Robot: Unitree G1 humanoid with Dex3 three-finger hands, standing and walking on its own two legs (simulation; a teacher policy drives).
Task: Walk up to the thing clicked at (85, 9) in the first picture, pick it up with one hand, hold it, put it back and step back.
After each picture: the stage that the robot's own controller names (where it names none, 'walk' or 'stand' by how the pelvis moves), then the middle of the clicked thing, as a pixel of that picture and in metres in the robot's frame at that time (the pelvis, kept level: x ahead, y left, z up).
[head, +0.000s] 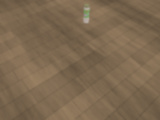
stand; (86, 13) +1.85 -0.04 -0.66
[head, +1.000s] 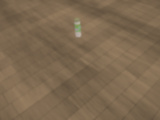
walk; (77, 27) +1.72 +0.20 -0.64
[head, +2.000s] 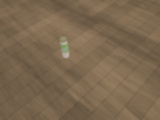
walk; (64, 47) +1.20 +0.28 -0.65
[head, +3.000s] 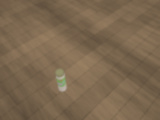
walk; (61, 80) +0.76 +0.23 -0.65
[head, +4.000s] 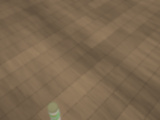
stand; (54, 113) +0.44 +0.20 -0.63
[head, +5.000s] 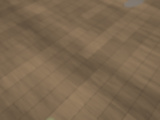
stand; out of the picture +0.40 +0.21 -0.66
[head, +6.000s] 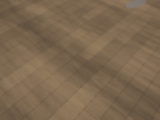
stand; out of the picture +0.38 +0.21 -0.66
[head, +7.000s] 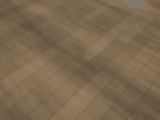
stand; out of the picture +0.37 +0.21 -0.66
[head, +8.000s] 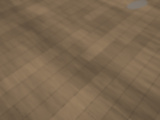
stand; out of the picture +0.37 +0.21 -0.66
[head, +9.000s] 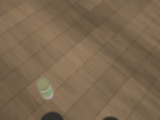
go down; (45, 89) +0.42 +0.21 -0.49
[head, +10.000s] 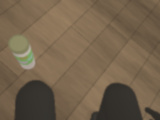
go down; (24, 54) +0.45 +0.26 -0.27
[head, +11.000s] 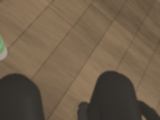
close in; out of the picture +0.44 +0.28 -0.20
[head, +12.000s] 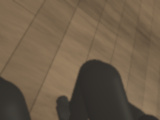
close; out of the picture +0.42 +0.31 -0.15
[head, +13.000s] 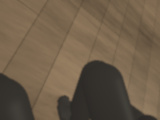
lift; out of the picture +0.39 +0.30 -0.16
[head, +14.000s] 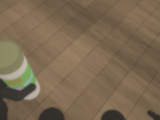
lift; (19, 76) +0.33 +0.20 +0.04
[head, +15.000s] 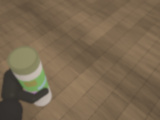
hold; (34, 81) +0.32 +0.17 +0.05
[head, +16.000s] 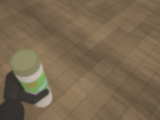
hold; (35, 83) +0.32 +0.17 +0.05
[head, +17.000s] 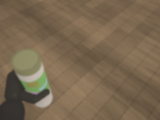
hold; (36, 83) +0.32 +0.17 +0.04
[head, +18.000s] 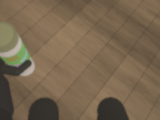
crouch; (15, 54) +0.41 +0.21 -0.03
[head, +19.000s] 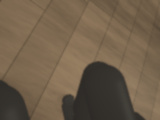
lower; out of the picture +0.41 +0.32 -0.16
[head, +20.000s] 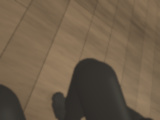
lower; out of the picture +0.42 +0.33 -0.16
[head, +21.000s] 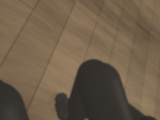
lower; out of the picture +0.41 +0.33 -0.16
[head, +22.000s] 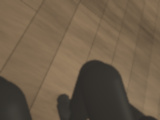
lower; out of the picture +0.40 +0.32 -0.16
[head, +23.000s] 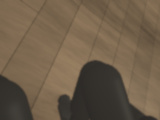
loosen; out of the picture +0.40 +0.32 -0.15
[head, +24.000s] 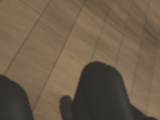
withdraw; out of the picture +0.40 +0.32 -0.16
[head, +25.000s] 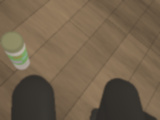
stand; (17, 53) +0.43 +0.27 -0.23
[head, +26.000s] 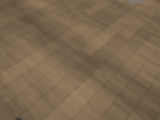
stand; out of the picture +0.37 +0.20 -0.59
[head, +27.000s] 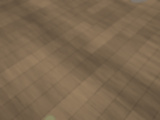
stand; out of the picture +0.39 +0.21 -0.60
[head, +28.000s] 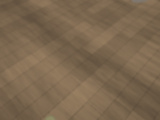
stand; out of the picture +0.38 +0.21 -0.60
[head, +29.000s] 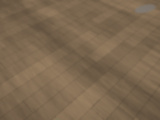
stand; out of the picture +0.40 +0.19 -0.65
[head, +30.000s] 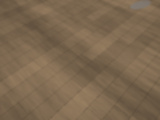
stand; out of the picture +0.37 +0.21 -0.66
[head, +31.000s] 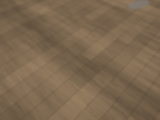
walk; out of the picture +0.37 +0.22 -0.66
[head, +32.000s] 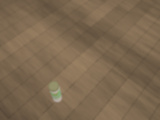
walk; (55, 92) +0.51 +0.20 -0.63
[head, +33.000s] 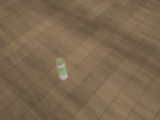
walk; (61, 69) +0.81 +0.25 -0.64
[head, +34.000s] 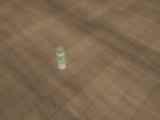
stand; (61, 58) +1.01 +0.21 -0.64
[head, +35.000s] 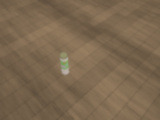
stand; (64, 63) +0.99 +0.20 -0.66
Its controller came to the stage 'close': yes
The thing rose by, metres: 0.68
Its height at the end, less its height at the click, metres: +0.00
